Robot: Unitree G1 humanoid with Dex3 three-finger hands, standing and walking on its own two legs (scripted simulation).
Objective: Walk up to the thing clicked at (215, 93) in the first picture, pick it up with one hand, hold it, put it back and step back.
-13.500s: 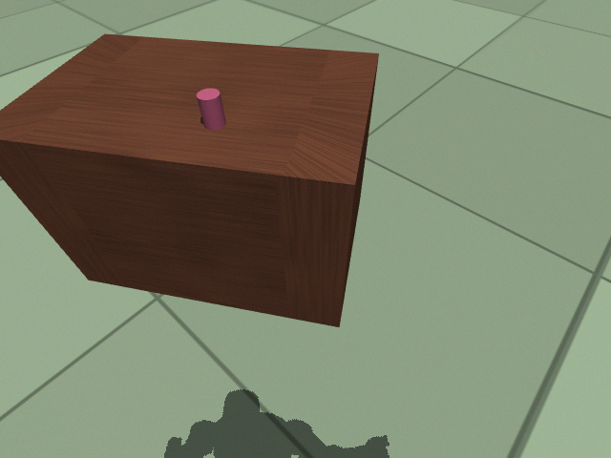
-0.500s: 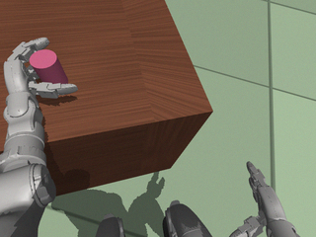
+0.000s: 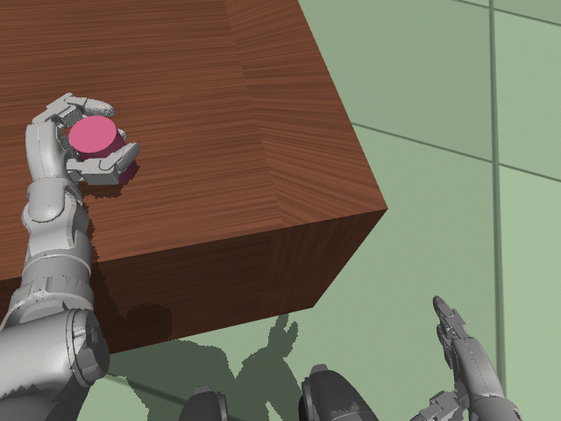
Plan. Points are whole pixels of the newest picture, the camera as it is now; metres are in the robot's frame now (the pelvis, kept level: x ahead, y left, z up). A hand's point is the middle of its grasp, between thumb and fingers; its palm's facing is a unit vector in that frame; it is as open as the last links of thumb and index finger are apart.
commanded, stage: settle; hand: left
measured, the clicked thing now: (105, 152) +0.50 +0.19 +0.05
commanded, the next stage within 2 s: lift in 0.88 s
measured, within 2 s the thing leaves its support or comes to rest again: leaves its support in 0.22 s
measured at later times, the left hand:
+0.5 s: hand (84, 136) +0.48 +0.19 +0.10, palm faces +0.13 -0.99 -0.02, open 8.5 cm
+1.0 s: hand (77, 120) +0.49 +0.19 +0.13, palm faces +0.12 -0.99 -0.01, open 8.5 cm
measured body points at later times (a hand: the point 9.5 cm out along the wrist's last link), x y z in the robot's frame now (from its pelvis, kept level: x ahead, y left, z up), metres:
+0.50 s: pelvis -0.01 +0.00 +0.02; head +0.09 +0.02 +0.46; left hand +0.47 +0.25 +0.11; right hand +0.15 -0.26 -0.01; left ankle -0.01 +0.12 -0.66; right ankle +0.00 -0.14 -0.66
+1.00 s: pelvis -0.01 +0.00 +0.03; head +0.08 +0.02 +0.47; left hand +0.47 +0.25 +0.13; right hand +0.14 -0.26 -0.01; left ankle -0.01 +0.12 -0.66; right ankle +0.00 -0.14 -0.66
